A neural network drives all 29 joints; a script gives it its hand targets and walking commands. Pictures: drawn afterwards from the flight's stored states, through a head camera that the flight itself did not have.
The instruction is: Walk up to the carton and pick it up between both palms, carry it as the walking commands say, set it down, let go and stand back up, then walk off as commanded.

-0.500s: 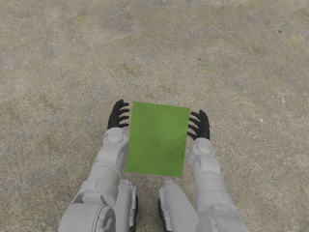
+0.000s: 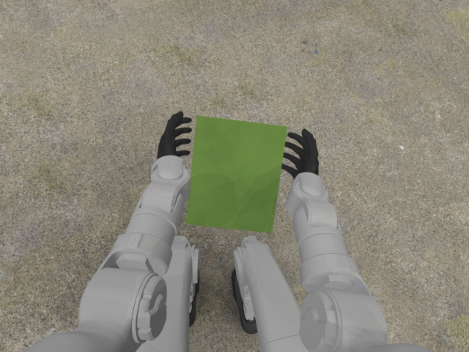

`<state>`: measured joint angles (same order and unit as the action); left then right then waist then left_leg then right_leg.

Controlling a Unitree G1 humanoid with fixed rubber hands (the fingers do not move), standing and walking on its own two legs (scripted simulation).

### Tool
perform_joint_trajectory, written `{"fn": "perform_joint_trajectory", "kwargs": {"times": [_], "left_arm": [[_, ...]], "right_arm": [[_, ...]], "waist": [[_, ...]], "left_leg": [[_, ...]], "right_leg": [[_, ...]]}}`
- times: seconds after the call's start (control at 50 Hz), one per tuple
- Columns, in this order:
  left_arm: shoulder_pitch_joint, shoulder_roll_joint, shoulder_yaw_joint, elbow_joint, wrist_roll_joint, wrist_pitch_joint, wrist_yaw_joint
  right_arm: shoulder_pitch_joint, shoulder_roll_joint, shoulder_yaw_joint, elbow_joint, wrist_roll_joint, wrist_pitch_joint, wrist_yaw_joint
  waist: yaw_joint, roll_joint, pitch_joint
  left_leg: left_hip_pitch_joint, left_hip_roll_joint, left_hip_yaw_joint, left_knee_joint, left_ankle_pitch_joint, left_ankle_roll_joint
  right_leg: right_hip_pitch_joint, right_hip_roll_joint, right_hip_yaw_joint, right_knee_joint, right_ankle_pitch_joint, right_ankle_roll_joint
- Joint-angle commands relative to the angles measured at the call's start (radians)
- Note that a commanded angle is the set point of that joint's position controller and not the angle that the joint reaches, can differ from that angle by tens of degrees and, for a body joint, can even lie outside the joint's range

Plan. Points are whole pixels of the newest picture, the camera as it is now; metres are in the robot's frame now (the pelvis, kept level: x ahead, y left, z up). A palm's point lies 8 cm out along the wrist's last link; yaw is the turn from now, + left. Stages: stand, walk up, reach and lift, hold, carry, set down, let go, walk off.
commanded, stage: set down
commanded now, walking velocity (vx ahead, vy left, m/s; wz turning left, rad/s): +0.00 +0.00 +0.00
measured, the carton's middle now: (233, 170) +0.42 -0.05 -0.16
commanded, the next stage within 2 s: none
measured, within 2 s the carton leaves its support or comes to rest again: neither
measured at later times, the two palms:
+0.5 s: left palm (180, 155) +0.46 +0.06 -0.16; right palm (288, 173) +0.41 -0.16 -0.17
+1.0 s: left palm (180, 158) +0.48 +0.07 -0.24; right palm (276, 174) +0.43 -0.16 -0.25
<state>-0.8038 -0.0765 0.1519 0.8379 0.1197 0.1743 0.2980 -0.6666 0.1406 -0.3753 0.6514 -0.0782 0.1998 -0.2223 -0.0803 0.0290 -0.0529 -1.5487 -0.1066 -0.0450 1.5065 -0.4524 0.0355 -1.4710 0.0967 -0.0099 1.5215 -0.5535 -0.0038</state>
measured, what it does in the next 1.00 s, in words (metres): lowers itself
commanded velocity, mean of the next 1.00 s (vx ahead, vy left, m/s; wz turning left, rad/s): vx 0.00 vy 0.00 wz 0.00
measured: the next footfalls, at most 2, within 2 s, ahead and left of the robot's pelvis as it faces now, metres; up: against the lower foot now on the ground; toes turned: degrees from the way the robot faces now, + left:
none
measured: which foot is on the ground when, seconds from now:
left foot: down 0.00-1.00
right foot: down 0.00-1.00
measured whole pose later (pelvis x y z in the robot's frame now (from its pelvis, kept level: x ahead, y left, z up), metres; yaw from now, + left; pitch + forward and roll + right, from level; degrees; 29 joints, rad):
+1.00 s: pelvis -0.07 +0.00 -0.14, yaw +0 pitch +20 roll -3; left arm -1.47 0.11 0.20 0.94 0.10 0.35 0.30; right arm -1.30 0.00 -0.42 0.72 -0.07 0.36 -0.36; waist -0.06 0.02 0.52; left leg -1.89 -0.11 -0.01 1.94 -0.40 0.02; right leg -1.81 0.10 -0.04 1.99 -0.54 0.01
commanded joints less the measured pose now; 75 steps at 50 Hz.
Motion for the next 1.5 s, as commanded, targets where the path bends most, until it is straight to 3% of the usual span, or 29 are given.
{"fn": "perform_joint_trajectory", "kwargs": {"times": [0.0,0.08,0.2,0.3,0.36,0.38,0.44,0.52,0.56,0.6,0.64,0.68,0.7,0.76,0.82,0.9,0.96,0.98,1.02,1.06,1.12,1.16,1.2,1.26,1.34,1.36,1.38,1.42,1.48], "left_arm": [[-0.694,-0.991,-0.443,-0.132,-0.075,-0.023,-0.279],[-0.748,-1.023,-0.418,-0.091,-0.082,0.010,-0.289],[-0.859,-1.040,-0.376,-0.075,-0.080,0.042,-0.294],[-0.886,-1.065,-0.353,-0.069,-0.085,0.058,-0.294],[-0.943,-1.057,-0.385,-0.106,-0.112,0.065,-0.299],[-0.975,-1.026,-0.391,-0.123,-0.117,0.065,-0.301],[-1.011,-1.005,-0.417,-0.146,-0.143,0.082,-0.314],[-1.085,-0.947,-0.499,-0.288,-0.200,0.100,-0.323],[-1.075,-0.946,-0.530,-0.307,-0.209,0.116,-0.328],[-1.160,-0.953,-0.570,-0.370,-0.256,0.135,-0.315],[-1.214,-0.974,-0.616,-0.474,-0.296,0.149,-0.299],[-1.233,-0.941,-0.608,-0.482,-0.289,0.164,-0.283],[-1.250,-0.923,-0.584,-0.450,-0.284,0.169,-0.280],[-1.290,-0.895,-0.549,-0.369,-0.293,0.169,-0.289],[-1.269,-0.938,-0.460,-0.169,-0.249,0.161,-0.314],[-1.306,-0.930,-0.358,-0.070,-0.202,0.133,-0.341],[-1.250,-0.916,-0.271,0.059,-0.149,0.126,-0.362],[-1.297,-0.913,-0.278,0.009,-0.161,0.114,-0.366],[-1.299,-0.923,-0.297,0.011,-0.164,0.112,-0.369],[-1.283,-0.919,-0.308,0.009,-0.156,0.114,-0.367],[-1.314,-0.924,-0.377,-0.076,-0.202,0.115,-0.351],[-1.324,-0.918,-0.428,-0.142,-0.227,0.110,-0.343],[-1.319,-0.933,-0.474,-0.178,-0.261,0.113,-0.334],[-1.339,-0.915,-0.483,-0.238,-0.287,0.095,-0.320],[-1.227,-0.896,-0.404,-0.077,-0.254,0.079,-0.334],[-1.221,-0.889,-0.395,-0.070,-0.252,0.069,-0.341],[-1.241,-0.881,-0.405,-0.084,-0.264,0.061,-0.345],[-1.206,-0.860,-0.390,-0.027,-0.251,0.058,-0.349],[-1.231,-0.844,-0.397,-0.052,-0.260,0.036,-0.351]], "right_arm": [[-0.869,0.873,0.586,-0.151,0.086,-0.022,0.287],[-0.987,0.874,0.584,-0.191,0.088,0.001,0.290],[-1.049,0.874,0.517,-0.116,0.067,0.033,0.306],[-1.163,0.867,0.547,-0.154,0.093,0.040,0.322],[-1.188,0.881,0.565,-0.166,0.106,0.049,0.320],[-1.213,0.881,0.584,-0.171,0.118,0.055,0.317],[-1.317,0.870,0.642,-0.246,0.152,0.067,0.306],[-1.378,0.848,0.731,-0.329,0.216,0.091,0.294],[-1.364,0.871,0.764,-0.381,0.248,0.098,0.271],[-1.402,0.808,0.733,-0.407,0.240,0.105,0.254],[-1.466,0.812,0.764,-0.491,0.265,0.119,0.244],[-1.496,0.787,0.755,-0.464,0.262,0.131,0.237],[-1.529,0.784,0.745,-0.455,0.263,0.132,0.236],[-1.539,0.788,0.708,-0.362,0.248,0.137,0.230],[-1.543,0.797,0.621,-0.213,0.212,0.116,0.252],[-1.548,0.799,0.522,-0.090,0.183,0.094,0.286],[-1.606,0.760,0.478,-0.098,0.154,0.076,0.306],[-1.585,0.766,0.469,-0.084,0.142,0.077,0.310],[-1.617,0.751,0.480,-0.128,0.151,0.068,0.320],[-1.632,0.751,0.500,-0.151,0.165,0.064,0.326],[-1.649,0.757,0.580,-0.227,0.197,0.070,0.327],[-1.623,0.775,0.619,-0.243,0.223,0.073,0.324],[-1.664,0.764,0.667,-0.332,0.257,0.065,0.316],[-1.662,0.746,0.684,-0.342,0.271,0.060,0.299],[-1.578,0.746,0.634,-0.236,0.256,0.037,0.289],[-1.562,0.760,0.637,-0.220,0.258,0.032,0.289],[-1.579,0.743,0.638,-0.247,0.260,0.024,0.286],[-1.566,0.719,0.630,-0.220,0.266,0.010,0.281],[-1.535,0.706,0.618,-0.193,0.265,-0.001,0.275]], "waist": [[-0.043,0.051,-1.122],[-0.042,0.041,-1.186],[-0.067,0.054,-1.178],[-0.037,0.035,-1.256],[-0.055,0.026,-1.367],[-0.036,0.021,-1.390],[-0.026,-0.007,-1.531],[-0.007,-0.012,-1.872],[-0.010,-0.018,-1.818],[-0.060,0.023,-1.841],[-0.066,0.043,-1.949],[-0.057,0.056,-1.921],[-0.046,0.040,-1.868],[-0.067,0.007,-1.702],[-0.061,0.025,-1.502],[-0.057,0.041,-1.398],[-0.049,0.029,-1.323],[-0.072,0.014,-1.356],[-0.078,0.034,-1.427],[-0.061,0.039,-1.487],[-0.078,0.010,-1.669],[-0.068,0.015,-1.734],[-0.067,0.008,-1.789],[-0.053,0.022,-1.800],[-0.046,-0.005,-1.565],[-0.034,-0.016,-1.528],[-0.053,-0.015,-1.537],[-0.037,0.007,-1.491],[-0.046,0.016,-1.458]], "left_leg": [[0.698,-0.086,-0.068,-0.131,0.183,-0.014],[0.675,-0.087,-0.055,-0.085,0.153,-0.010],[0.639,-0.089,-0.048,-0.029,0.120,-0.019],[0.616,-0.089,-0.036,0.037,0.158,-0.018],[0.626,-0.090,-0.030,0.077,0.174,-0.019],[0.614,-0.089,-0.023,0.091,0.172,-0.018],[0.624,-0.086,-0.011,0.131,0.167,-0.011],[0.769,-0.076,0.016,0.196,0.262,-0.016],[0.724,-0.070,0.025,0.236,0.351,-0.014],[0.732,-0.076,0.024,0.237,0.306,-0.019],[0.824,-0.084,0.021,0.245,0.318,-0.011],[0.822,-0.080,0.018,0.248,0.295,-0.004],[0.776,-0.078,0.015,0.244,0.262,0.005],[0.651,-0.071,0.008,0.237,0.156,0.014],[0.516,-0.067,0.010,0.238,0.062,0.008],[0.447,-0.056,0.010,0.257,0.010,-0.002],[0.393,-0.050,0.010,0.274,-0.014,0.003],[0.397,-0.051,0.012,0.295,0.004,0.002],[0.450,-0.048,0.011,0.315,0.053,-0.001],[0.477,-0.054,0.015,0.337,0.097,-0.001],[0.548,-0.057,0.014,0.378,0.201,0.001],[0.569,-0.060,0.024,0.407,0.260,0.002],[0.580,-0.067,0.019,0.435,0.307,0.006],[0.583,-0.072,0.021,0.471,0.370,0.004],[0.422,-0.073,0.020,0.500,0.358,0.010],[0.376,-0.072,0.020,0.508,0.345,0.012],[0.365,-0.070,0.020,0.519,0.352,0.011],[0.359,-0.068,0.020,0.523,0.355,0.011],[0.315,-0.072,0.030,0.545,0.363,0.007]], "right_leg": [[0.329,0.088,0.041,-0.157,0.248,0.023],[0.326,0.085,0.029,-0.116,0.219,0.024],[0.215,0.087,0.005,-0.051,0.183,0.020],[0.190,0.085,0.001,0.010,0.208,0.017],[0.212,0.083,-0.005,0.037,0.226,0.018],[0.221,0.085,-0.004,0.046,0.224,0.022],[0.290,0.074,0.000,0.063,0.218,0.024],[0.435,0.069,-0.017,0.118,0.296,0.015],[0.444,0.068,-0.018,0.130,0.393,0.025],[0.421,0.068,-0.019,0.144,0.358,0.018],[0.442,0.067,-0.017,0.164,0.354,0.013],[0.397,0.061,-0.011,0.171,0.316,0.008],[0.367,0.057,-0.005,0.172,0.285,0.009],[0.327,0.037,0.004,0.160,0.204,0.010],[0.205,0.033,0.008,0.165,0.125,0.005],[0.087,0.034,-0.005,0.188,0.080,0.004],[0.017,0.035,-0.017,0.208,0.052,0.009],[0.024,0.036,-0.018,0.213,0.069,0.009],[0.011,0.040,-0.031,0.238,0.104,0.009],[0.010,0.042,-0.040,0.260,0.132,0.012],[0.068,0.044,-0.054,0.304,0.222,0.020],[0.100,0.048,-0.051,0.329,0.274,0.024],[0.116,0.052,-0.048,0.355,0.321,0.024],[0.110,0.057,-0.036,0.383,0.367,0.022],[0.058,0.061,-0.023,0.394,0.385,0.026],[0.058,0.059,-0.014,0.396,0.383,0.028],[0.076,0.059,-0.011,0.401,0.403,0.032],[0.063,0.060,-0.011,0.415,0.406,0.034],[0.064,0.065,-0.006,0.428,0.426,0.036]]}}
